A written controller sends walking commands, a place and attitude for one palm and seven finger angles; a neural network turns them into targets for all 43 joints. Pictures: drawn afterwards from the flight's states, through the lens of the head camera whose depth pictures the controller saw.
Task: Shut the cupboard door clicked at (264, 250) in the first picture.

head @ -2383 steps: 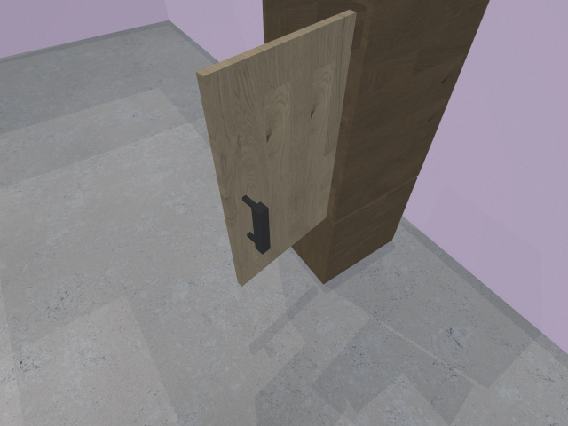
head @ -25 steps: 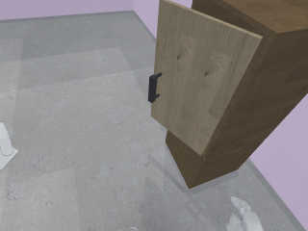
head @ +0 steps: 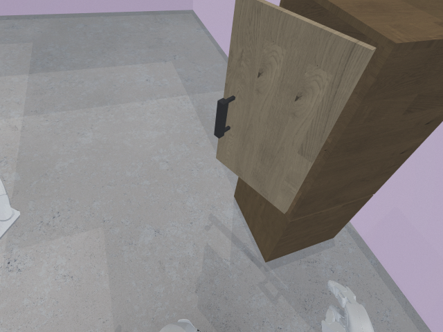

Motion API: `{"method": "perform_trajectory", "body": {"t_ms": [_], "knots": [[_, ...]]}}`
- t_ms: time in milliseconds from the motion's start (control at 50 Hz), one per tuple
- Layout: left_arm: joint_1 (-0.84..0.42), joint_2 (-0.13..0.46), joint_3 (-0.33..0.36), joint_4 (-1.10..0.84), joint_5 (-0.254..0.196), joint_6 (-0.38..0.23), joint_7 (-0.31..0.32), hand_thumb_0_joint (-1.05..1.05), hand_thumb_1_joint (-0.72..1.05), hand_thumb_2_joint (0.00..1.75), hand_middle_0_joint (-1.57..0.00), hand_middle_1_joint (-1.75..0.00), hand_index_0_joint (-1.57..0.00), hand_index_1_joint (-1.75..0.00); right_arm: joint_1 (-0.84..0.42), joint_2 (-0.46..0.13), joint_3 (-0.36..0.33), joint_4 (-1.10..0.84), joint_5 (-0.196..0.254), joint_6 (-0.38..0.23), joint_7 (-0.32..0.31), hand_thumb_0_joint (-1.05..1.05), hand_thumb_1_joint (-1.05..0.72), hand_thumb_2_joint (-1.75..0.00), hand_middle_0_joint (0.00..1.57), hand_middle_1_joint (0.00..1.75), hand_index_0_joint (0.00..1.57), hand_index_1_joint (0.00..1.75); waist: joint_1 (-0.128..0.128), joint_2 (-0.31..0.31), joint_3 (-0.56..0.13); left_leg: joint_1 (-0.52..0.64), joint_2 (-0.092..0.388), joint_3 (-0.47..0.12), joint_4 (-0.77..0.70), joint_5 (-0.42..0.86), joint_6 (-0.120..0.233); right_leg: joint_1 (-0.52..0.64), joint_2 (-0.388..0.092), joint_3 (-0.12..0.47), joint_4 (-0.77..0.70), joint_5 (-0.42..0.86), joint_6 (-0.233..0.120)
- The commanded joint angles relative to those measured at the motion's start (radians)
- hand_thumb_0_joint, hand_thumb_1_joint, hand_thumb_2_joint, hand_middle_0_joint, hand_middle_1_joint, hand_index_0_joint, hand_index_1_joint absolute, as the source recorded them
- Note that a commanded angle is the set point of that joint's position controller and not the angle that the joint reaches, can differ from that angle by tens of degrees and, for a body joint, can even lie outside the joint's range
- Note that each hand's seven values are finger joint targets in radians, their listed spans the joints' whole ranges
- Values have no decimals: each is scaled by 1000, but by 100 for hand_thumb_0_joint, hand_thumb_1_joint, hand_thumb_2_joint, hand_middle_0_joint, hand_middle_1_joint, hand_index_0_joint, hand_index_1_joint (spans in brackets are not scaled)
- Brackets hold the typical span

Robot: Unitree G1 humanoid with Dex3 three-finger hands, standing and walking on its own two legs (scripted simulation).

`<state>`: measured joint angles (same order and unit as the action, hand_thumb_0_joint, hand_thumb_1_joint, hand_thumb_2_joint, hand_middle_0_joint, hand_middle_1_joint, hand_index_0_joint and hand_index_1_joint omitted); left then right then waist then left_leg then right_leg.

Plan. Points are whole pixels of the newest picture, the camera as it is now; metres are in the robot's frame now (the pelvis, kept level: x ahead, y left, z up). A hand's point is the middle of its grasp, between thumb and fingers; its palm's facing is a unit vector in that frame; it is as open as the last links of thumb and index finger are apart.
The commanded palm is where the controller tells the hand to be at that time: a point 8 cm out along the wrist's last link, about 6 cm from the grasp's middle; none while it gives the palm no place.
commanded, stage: step back with the hand held close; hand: left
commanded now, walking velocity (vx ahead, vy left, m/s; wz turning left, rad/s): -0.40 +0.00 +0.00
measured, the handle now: (225, 116) +0.74 +0.03 -0.07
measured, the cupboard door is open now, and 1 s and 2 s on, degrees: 24 24 24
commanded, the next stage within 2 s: stop stepping back and stand still in 0.92 s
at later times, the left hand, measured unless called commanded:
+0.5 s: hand out of the picture +0.12 +0.29 +0.19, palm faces +0.46 -0.79 -0.40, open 7.4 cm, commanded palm +0.05 +0.31 +0.20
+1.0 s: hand out of the picture +0.00 +0.29 +0.19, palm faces +0.43 -0.83 -0.36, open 7.4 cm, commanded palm -0.04 +0.32 +0.20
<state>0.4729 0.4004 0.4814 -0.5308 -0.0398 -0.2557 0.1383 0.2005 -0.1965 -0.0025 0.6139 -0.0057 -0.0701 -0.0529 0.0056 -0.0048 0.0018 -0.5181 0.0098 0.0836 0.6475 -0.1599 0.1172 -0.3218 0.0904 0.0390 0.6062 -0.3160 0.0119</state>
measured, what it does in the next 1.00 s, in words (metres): walks backwards: right foot, then left foot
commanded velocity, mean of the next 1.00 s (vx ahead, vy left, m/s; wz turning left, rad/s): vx -0.40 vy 0.00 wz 0.00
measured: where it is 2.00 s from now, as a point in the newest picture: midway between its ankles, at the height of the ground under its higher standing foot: outside the picture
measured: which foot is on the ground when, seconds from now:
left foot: down 0.00-0.86, up 0.88-0.96, down 0.98-1.00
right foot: down 0.00-0.36, up 0.38-0.62, down 0.64-1.00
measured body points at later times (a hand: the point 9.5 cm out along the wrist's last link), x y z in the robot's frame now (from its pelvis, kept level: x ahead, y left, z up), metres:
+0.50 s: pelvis -0.08 +0.01 +0.02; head -0.07 +0.06 +0.46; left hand +0.09 +0.33 +0.21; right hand +0.08 -0.23 -0.05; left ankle +0.05 +0.07 -0.72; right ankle -0.14 -0.13 -0.67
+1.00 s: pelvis -0.19 +0.02 +0.00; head -0.22 +0.07 +0.45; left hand -0.03 +0.33 +0.21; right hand -0.07 -0.25 -0.06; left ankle -0.05 +0.10 -0.72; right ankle -0.25 -0.13 -0.72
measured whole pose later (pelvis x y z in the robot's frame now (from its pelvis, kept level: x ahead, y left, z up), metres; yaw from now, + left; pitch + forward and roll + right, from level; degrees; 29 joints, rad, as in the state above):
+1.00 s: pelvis -0.19 +0.02 +0.00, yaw -2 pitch +1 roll -4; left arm 0.52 0.46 0.44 -0.58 -0.06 -0.21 0.15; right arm 0.29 -0.24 0.00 0.68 -0.01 -0.06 -0.09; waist 0.01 -0.03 -0.10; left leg -0.52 0.00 -0.03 0.59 -0.07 0.00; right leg -0.21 0.03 0.00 0.61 -0.42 0.03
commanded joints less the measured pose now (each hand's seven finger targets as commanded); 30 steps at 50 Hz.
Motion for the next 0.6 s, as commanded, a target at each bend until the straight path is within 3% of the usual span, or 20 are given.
{"method": "perform_trajectory", "body": {"t_ms": [0,40,80,120,160,180,200,220,240,260,280,300,340,360,400,440,480,500,540,580], "knots": [[-20,190,79,-232,-6,-62,8,0,90,90,-20,-30,-20,-30,-108,-172,-71,-160,5,-62,-13,0,-90,-90,20,30,20,30,-6,185,-220,-37,225,-294,-399,-401,-40,239,-30,28,32,59,-28],[21,196,94,-247,-9,-50,5,0,90,90,-20,-30,-20,-30,-116,-159,-65,-175,2,-53,-10,0,-90,-90,20,30,20,30,-2,210,-202,-122,225,-291,-435,-524,-49,278,-26,6,26,-25,-42],[53,222,123,-243,-16,-42,9,0,90,90,-20,-30,-20,-30,-109,-150,-63,-184,3,-43,-11,0,-90,-90,20,30,20,30,-5,145,-184,-123,195,-257,-380,-516,-63,241,-55,34,-40,-59,-63],[74,258,151,-253,-17,-32,19,0,90,90,-20,-30,-20,-30,-95,-137,-63,-184,-3,-35,-7,0,-90,-90,20,30,20,30,-12,37,-192,-27,116,-175,-216,-420,-96,101,-160,170,-164,-89,-106],[50,237,102,-216,-8,-25,33,0,90,90,-20,-30,-20,-30,-59,-133,-61,-159,-8,-20,-5,0,-90,-90,20,30,20,30,-34,-64,-144,150,35,-108,21,-299,-131,-174,-315,330,-323,-137,-160],[30,229,81,-196,0,-20,43,0,90,90,-20,-30,-20,-30,-36,-129,-65,-143,-7,-10,-2,0,-90,-90,20,30,20,30,-44,-123,-133,218,12,-102,126,-267,-137,-268,-374,356,-370,-135,-173],[16,222,62,-186,9,-13,52,0,90,90,-20,-30,-20,-30,-30,-124,-63,-138,-4,2,1,0,-90,-90,20,30,20,30,-51,-152,-114,238,5,-108,180,-231,-133,-301,-391,329,-379,-90,-170],[-13,221,55,-185,12,-12,58,0,90,90,-20,-30,-20,-30,-25,-126,-63,-127,-7,7,1,0,-90,-90,20,30,20,30,-59,-140,-109,244,4,-118,162,-198,-129,-291,-376,286,-354,12,-160],[-26,220,45,-174,13,-11,59,0,90,90,-20,-30,-20,-30,-40,-117,-53,-132,-3,11,-4,0,-90,-90,20,30,20,30,-60,-115,-73,217,23,-145,56,-193,-119,-267,-322,222,-307,44,-124],[-39,227,47,-174,18,-13,59,0,90,90,-20,-30,-20,-30,-57,-129,-50,-136,-1,9,-13,0,-90,-90,20,30,20,30,-54,-43,-44,173,42,-170,-97,-182,-102,-230,-240,157,-251,25,-83],[-54,221,45,-181,19,-18,57,0,90,90,-20,-30,-20,-30,-70,-148,-52,-141,2,4,-24,0,-90,-90,20,30,20,30,-45,71,-30,98,82,-215,-208,-160,-80,-156,-142,85,-184,22,-43],[-66,217,48,-183,20,-23,55,0,90,90,-20,-30,-20,-30,-84,-159,-55,-146,8,-6,-34,0,-90,-90,20,30,20,30,-33,151,-42,5,135,-256,-292,-172,-60,-24,-70,27,-111,94,-13],[-25,238,108,-180,24,-46,34,0,90,90,-20,-30,-20,-30,-112,-178,-71,-168,13,-36,-39,0,-90,-90,20,30,20,30,-9,279,-108,-278,312,-438,-568,-675,6,291,31,-29,213,-22,8],[-27,233,114,-205,26,-42,23,0,90,90,-20,-30,-20,-30,-108,-178,-76,-171,4,-44,-37,0,-90,-90,20,30,20,30,-8,303,-127,-322,350,-468,-607,-704,19,327,46,-29,352,-41,9],[-17,214,96,-272,8,-31,11,0,90,90,-20,-30,-20,-30,-102,-152,-80,-164,-7,-58,-20,0,-90,-90,20,30,20,30,3,207,-169,-114,312,-383,-537,-477,-5,199,32,-36,358,-127,-5],[37,197,68,-303,-19,-25,15,0,90,90,-20,-30,-20,-30,-102,-131,-67,-152,-4,-81,-8,0,-90,-90,20,30,20,30,10,214,-225,97,262,-303,-501,-330,-42,113,21,-60,224,-207,-15],[58,185,47,-291,-38,-8,18,0,90,90,-20,-30,-20,-30,-94,-127,-52,-128,-7,-90,-1,0,-90,-90,20,30,20,30,5,236,-226,180,249,-283,-525,-285,-74,111,20,-77,35,-234,-23],[46,182,42,-272,-41,-4,18,0,90,90,-20,-30,-20,-30,-90,-129,-48,-113,-12,-88,0,0,-90,-90,20,30,20,30,3,247,-211,185,250,-270,-535,-270,-97,134,9,-77,-77,-200,-27],[25,183,33,-243,-37,-9,13,0,90,90,-20,-30,-20,-30,-77,-129,-45,-92,-18,-73,1,0,-90,-90,20,30,20,30,-1,203,-199,234,224,-233,-474,-159,-144,157,-24,-56,-288,-79,-41],[-17,239,70,-221,-34,-22,17,0,90,90,-20,-30,-20,-30,-62,-129,-48,-82,-20,-49,0,0,-90,-90,20,30,20,30,-12,90,-213,330,174,-142,-292,7,-169,64,-132,48,-372,-7,-87]]}}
